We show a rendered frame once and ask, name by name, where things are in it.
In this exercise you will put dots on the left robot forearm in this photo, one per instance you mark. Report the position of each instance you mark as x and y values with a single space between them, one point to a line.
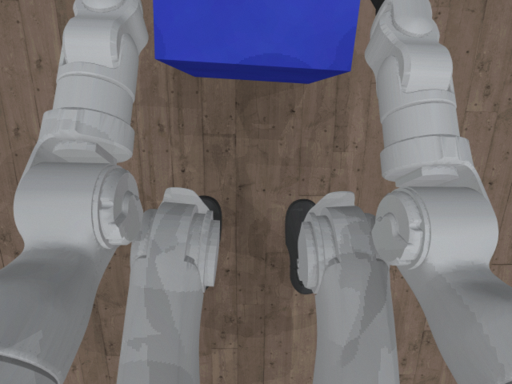
96 86

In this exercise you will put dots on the right robot upper arm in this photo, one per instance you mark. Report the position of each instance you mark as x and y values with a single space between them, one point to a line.
442 240

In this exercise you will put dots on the left robot shin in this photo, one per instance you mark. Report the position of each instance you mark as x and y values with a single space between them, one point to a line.
139 245

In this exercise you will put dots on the left robot upper arm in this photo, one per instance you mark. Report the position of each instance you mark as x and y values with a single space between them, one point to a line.
72 217

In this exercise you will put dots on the left robot thigh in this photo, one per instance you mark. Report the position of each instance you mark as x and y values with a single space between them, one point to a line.
160 340

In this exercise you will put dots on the carton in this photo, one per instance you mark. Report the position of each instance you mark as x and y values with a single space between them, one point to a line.
298 41

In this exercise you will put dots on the right robot forearm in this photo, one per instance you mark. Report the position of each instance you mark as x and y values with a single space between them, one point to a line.
417 105

